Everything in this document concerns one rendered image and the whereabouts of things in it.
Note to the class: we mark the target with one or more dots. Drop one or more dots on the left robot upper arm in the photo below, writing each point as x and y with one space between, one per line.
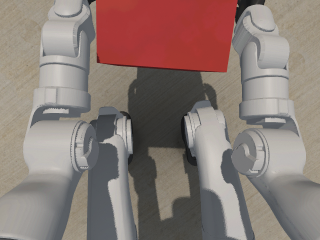
57 152

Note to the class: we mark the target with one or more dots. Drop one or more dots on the robot right forearm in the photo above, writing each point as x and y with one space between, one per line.
264 63

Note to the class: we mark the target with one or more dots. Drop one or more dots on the right robot foot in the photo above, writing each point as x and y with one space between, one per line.
191 159

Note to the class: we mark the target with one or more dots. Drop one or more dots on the robot left forearm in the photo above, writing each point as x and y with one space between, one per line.
64 63

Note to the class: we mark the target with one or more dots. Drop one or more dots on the left robot thigh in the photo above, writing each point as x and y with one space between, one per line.
109 207

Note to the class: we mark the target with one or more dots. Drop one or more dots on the carton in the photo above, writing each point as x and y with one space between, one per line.
182 35

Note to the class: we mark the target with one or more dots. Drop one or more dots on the right robot upper arm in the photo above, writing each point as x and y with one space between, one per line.
273 160

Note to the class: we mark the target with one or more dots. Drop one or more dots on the right robot hand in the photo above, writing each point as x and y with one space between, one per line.
243 4

